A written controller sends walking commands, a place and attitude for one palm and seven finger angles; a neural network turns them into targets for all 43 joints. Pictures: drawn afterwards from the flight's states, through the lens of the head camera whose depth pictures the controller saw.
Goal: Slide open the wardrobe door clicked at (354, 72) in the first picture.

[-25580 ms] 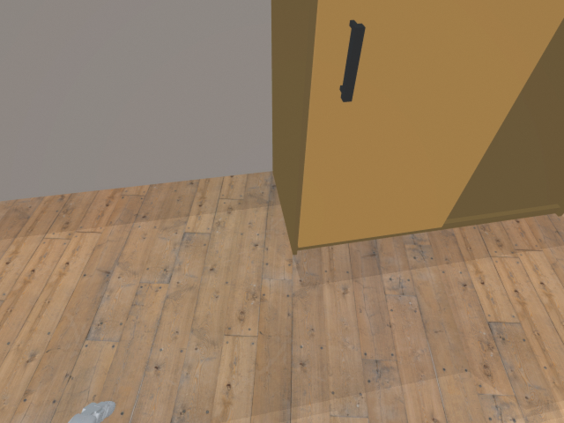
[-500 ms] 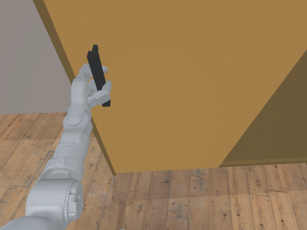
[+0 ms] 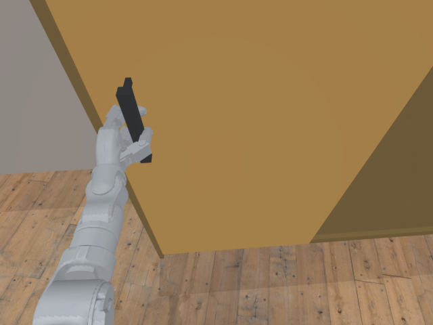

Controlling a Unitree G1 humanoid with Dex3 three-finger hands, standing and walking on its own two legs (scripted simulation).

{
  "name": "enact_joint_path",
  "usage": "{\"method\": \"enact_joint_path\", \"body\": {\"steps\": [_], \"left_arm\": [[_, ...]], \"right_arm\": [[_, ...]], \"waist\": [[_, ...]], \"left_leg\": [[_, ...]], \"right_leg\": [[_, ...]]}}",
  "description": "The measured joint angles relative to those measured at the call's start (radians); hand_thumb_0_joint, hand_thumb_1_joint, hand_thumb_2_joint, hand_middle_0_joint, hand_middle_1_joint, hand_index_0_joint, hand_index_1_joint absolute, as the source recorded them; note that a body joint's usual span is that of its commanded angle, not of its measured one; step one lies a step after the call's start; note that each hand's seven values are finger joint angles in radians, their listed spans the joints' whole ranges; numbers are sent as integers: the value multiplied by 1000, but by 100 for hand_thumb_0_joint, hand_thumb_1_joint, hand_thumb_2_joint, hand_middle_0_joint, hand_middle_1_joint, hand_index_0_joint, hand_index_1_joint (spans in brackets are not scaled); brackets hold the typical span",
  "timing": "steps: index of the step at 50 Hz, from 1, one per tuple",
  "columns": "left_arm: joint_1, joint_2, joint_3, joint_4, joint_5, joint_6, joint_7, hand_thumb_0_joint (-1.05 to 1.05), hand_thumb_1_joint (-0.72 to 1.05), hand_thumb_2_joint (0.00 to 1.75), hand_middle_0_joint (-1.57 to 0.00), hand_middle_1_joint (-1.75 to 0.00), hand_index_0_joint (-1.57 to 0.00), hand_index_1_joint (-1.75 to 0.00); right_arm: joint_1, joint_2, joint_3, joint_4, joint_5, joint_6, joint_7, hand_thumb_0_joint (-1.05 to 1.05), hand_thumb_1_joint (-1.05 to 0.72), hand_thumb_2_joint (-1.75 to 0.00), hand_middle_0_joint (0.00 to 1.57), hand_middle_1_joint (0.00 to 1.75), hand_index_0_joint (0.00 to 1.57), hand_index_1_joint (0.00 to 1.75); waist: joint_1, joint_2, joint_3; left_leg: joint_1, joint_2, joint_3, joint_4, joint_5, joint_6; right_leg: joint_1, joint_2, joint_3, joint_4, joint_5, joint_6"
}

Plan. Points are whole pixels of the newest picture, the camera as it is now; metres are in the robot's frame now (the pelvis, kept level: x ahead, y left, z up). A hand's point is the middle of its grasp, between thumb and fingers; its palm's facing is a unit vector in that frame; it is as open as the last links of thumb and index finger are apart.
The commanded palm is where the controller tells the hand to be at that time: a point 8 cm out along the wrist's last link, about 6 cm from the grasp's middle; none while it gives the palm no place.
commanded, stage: grip the handle and tug to test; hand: left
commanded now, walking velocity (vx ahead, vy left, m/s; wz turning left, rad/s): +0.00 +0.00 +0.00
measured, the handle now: (137, 122) +0.49 +0.15 +0.11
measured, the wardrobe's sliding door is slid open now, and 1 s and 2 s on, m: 0.00 0.03 0.08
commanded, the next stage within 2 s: tug the door sideways, standing still in 0.04 s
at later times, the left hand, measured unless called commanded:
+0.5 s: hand (148, 141) +0.43 +0.12 +0.11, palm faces +0.09 -1.00 +0.01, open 5.8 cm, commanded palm +0.41 +0.13 +0.11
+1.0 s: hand (165, 142) +0.43 +0.09 +0.11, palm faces +0.08 -1.00 -0.02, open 5.9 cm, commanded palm +0.41 +0.12 +0.11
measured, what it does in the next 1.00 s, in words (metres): stands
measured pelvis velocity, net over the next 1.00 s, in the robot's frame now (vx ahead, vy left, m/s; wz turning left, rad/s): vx -0.01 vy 0.01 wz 0.08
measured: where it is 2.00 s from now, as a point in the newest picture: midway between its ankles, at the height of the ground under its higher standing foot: outside the picture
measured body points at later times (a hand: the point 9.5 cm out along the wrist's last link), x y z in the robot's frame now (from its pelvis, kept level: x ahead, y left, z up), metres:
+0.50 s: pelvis +0.02 +0.00 +0.00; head +0.06 -0.01 +0.45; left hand +0.42 +0.17 +0.11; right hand +0.13 -0.24 -0.12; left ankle +0.01 +0.12 -0.71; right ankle -0.05 -0.09 -0.71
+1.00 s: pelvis -0.01 +0.01 -0.01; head +0.05 +0.00 +0.44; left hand +0.42 +0.14 +0.11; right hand +0.07 -0.24 -0.14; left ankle +0.01 +0.12 -0.71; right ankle -0.05 -0.09 -0.71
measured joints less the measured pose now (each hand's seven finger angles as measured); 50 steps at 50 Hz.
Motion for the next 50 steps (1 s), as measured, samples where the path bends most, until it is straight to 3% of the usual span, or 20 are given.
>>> {"method": "enact_joint_path", "body": {"steps": [11, 23, 50], "left_arm": [[107, -21, -33, -161, -10, 57, -10, 1, 70, 74, -27, -134, -26, -135], [-19, -83, -128, -78, 7, 66, 67, 1, 71, 83, -33, -139, -36, -139], [-196, -118, -232, 123, 14, -6, 196, 0, 75, 79, -31, -140, -28, -140]], "right_arm": [[-22, 0, -4, -23, 2, 3, -1, 1, -91, -90, 20, 30, 20, 30], [-65, 4, -16, 26, -16, -6, 3, 1, -91, -90, 20, 30, 20, 30], [1, 17, -11, 92, -30, -61, 34, 1, -91, -90, 20, 30, 20, 30]], "waist": [[16, -2, 2], [57, 13, 12], [39, 13, 25]], "left_leg": [[55, -4, -4, -39, -11, -1], [4, -32, -60, -9, -10, 1], [-77, -43, -78, 50, 7, 5]], "right_leg": [[53, -3, -4, -37, 8, 7], [29, -22, -56, -14, -2, 10], [-37, -29, -70, 35, -19, 6]]}}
